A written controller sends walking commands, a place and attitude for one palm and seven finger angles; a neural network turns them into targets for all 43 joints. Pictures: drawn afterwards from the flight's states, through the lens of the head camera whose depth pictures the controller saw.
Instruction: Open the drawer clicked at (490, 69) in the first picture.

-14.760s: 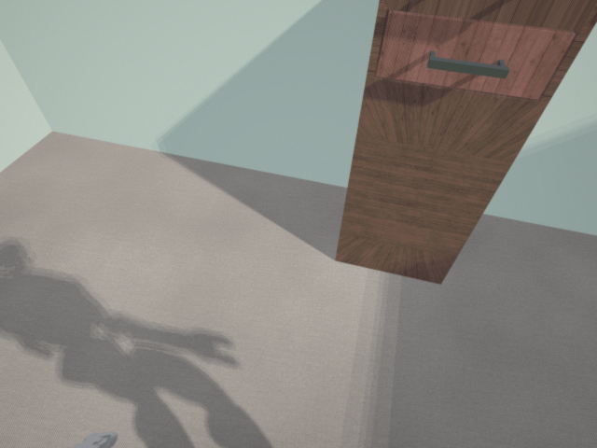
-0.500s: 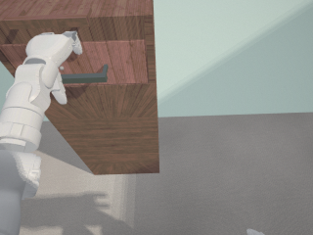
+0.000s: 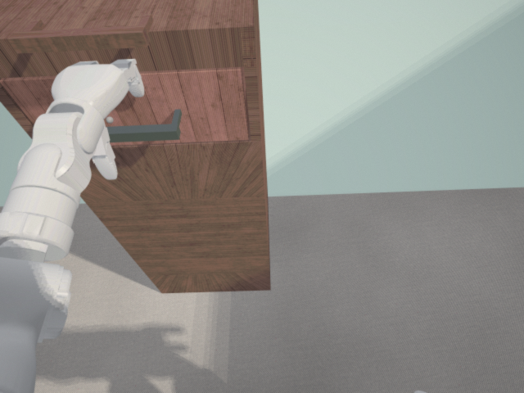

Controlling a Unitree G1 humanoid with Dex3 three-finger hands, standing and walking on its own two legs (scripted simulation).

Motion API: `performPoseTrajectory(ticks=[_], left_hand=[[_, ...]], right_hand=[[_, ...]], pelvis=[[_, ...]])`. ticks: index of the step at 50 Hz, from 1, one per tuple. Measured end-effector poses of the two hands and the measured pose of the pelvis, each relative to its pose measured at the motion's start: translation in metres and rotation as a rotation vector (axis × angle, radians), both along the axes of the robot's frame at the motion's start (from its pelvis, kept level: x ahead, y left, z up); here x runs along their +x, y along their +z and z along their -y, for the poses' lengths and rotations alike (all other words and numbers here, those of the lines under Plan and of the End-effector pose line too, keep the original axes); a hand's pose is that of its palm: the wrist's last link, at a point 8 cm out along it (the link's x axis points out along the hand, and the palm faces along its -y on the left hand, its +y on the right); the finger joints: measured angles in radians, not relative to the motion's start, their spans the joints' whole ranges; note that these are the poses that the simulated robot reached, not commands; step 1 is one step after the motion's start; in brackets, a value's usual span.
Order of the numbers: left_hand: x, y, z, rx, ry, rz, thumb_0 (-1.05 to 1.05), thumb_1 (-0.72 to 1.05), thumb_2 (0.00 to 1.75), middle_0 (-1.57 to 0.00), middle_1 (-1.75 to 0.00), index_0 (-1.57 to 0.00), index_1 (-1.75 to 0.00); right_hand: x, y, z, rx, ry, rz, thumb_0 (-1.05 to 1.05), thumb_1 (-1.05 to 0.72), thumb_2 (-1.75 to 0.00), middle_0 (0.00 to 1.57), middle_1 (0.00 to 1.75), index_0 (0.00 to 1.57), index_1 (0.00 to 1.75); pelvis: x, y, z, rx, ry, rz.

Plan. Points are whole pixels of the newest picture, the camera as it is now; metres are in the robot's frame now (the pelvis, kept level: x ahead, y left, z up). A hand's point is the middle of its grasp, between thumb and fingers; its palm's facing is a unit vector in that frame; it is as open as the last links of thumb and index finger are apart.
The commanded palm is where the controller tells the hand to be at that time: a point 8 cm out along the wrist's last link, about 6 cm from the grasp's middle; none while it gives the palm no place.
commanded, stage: move the hooked fingers above the handle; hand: left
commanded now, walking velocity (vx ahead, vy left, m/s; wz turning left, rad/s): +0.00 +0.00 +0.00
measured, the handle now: (131, 125) +0.52 +0.24 +0.12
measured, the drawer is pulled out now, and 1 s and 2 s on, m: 0.00 0.00 0.00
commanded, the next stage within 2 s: lower the fingers behind the handle in 1.44 s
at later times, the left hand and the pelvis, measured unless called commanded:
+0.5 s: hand (117, 122) +0.46 +0.23 +0.17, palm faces -0.02 +0.00 -1.00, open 13.9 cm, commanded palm +0.44 +0.24 +0.23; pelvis +0.00 +0.00 +0.00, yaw +0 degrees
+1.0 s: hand (104, 131) +0.44 +0.24 +0.17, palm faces -0.01 +0.00 -1.00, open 13.9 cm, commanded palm +0.44 +0.25 +0.24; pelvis -0.01 +0.00 +0.00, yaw +0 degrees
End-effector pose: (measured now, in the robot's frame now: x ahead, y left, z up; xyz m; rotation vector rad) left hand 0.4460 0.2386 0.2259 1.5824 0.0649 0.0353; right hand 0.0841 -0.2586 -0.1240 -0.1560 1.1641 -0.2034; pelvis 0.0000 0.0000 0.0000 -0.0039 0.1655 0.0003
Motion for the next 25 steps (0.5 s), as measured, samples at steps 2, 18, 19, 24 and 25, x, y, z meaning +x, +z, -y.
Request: performPoseTrajectory(ticks=[2,18,19,24,25], left_hand=[[-0.001,0.0,0.006,-0.008,-0.028,0.0,0.0,-0.49,0.3,-0.32,-1.2,-0.31,-1.2],[-0.01,-0.002,-0.006,0.006,0.012,0.005,0.0,-0.49,0.3,-0.32,-1.2,-0.31,-1.2],[-0.01,-0.003,-0.004,0.005,0.005,0.0,0.0,-0.49,0.3,-0.32,-1.2,-0.31,-1.2],[-0.005,-0.003,0.007,-0.013,-0.042,-0.007,0.0,-0.49,0.3,-0.32,-1.2,-0.32,-1.2],[-0.003,-0.003,0.009,-0.016,-0.049,-0.004,0.0,-0.49,0.3,-0.32,-1.2,-0.32,-1.2]], right_hand=[[0.002,0.001,0.001,-0.005,0.0,0.006,0.01,-0.91,-0.9,0.2,0.3,0.2,0.3],[0.009,0.003,0.002,-0.006,0.015,0.033,0.01,-0.91,-0.9,0.2,0.3,0.2,0.3],[0.008,0.003,0.002,-0.008,0.016,0.031,0.01,-0.91,-0.9,0.2,0.3,0.2,0.3],[0.006,0.003,0.001,-0.018,0.013,0.029,0.01,-0.91,-0.9,0.2,0.3,0.2,0.3],[0.005,0.003,0.001,-0.02,0.01,0.03,0.01,-0.91,-0.9,0.2,0.3,0.2,0.3]], pelvis=[[0.0,0.0,0.0,0.0,-0.001,0.003],[-0.003,0.0,0.002,0.001,0.002,0.009],[-0.004,0.0,0.001,0.001,0.004,0.01],[-0.005,0.0,0.001,0.0,0.006,0.009],[-0.005,-0.001,0.001,0.001,0.004,0.008]])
